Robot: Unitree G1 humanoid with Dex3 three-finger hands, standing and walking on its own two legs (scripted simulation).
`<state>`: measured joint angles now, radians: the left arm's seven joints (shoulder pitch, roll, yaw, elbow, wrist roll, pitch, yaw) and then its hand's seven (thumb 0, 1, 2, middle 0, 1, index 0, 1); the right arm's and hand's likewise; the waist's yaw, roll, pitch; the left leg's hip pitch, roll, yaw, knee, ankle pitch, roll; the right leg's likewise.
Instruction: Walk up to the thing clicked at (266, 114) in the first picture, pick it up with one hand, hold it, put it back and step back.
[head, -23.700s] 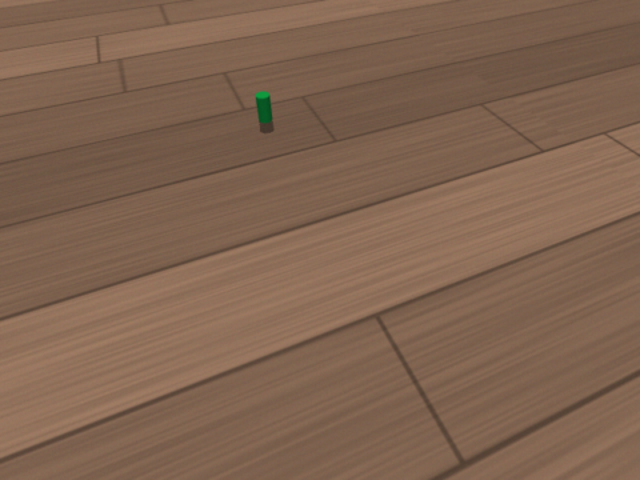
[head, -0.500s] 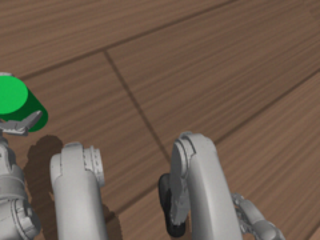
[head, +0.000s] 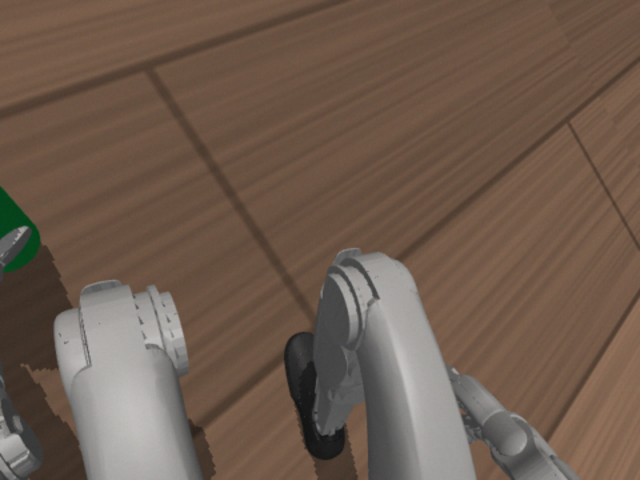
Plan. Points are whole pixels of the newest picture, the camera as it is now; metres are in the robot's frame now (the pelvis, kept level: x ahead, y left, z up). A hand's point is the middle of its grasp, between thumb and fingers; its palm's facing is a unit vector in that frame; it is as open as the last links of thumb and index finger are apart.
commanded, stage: lower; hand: left
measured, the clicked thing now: out of the picture +0.40 +0.31 -0.18
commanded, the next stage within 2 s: loosen in 0.60 s
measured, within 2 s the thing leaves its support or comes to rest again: rests again in 0.46 s
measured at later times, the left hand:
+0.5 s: hand out of the picture +0.41 +0.32 -0.18, palm faces +0.43 -0.90 -0.02, open 10.8 cm
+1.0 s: hand out of the picture +0.41 +0.32 -0.18, palm faces +0.44 -0.90 +0.00, open 11.4 cm
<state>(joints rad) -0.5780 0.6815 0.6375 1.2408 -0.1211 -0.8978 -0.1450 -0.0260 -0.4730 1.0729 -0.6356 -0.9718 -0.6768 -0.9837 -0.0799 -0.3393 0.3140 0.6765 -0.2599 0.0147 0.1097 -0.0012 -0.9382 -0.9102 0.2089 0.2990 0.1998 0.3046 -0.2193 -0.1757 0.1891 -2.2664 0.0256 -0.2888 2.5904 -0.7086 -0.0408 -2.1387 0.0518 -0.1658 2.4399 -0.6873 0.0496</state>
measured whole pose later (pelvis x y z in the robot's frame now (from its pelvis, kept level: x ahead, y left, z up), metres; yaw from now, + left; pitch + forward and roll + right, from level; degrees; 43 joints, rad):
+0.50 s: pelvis -0.01 +0.01 -0.01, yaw -3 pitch +15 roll -15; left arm -0.59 0.79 0.65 1.36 -0.11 -0.99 -0.07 -0.03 -0.47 1.07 -0.64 -0.97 -0.68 -0.98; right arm -0.16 -0.36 0.43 0.62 -0.33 0.01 0.12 0.00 -0.93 -0.91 0.21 0.30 0.20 0.30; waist -0.24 -0.24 0.28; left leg -2.24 0.03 -0.36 2.64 -0.72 -0.03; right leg -2.08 0.08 -0.21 2.44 -0.67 0.07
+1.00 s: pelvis -0.01 +0.02 -0.01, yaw -4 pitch +13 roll -17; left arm -0.62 0.83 0.61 1.39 -0.10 -1.06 -0.02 -0.02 -0.40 0.69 -0.69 -0.76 -0.72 -0.75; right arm -0.16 -0.37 0.47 0.59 -0.34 0.02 0.13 0.00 -0.92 -0.90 0.21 0.30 0.20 0.31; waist -0.23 -0.27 0.29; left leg -2.23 0.03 -0.38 2.66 -0.72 -0.01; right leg -2.06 0.09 -0.23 2.42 -0.65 0.07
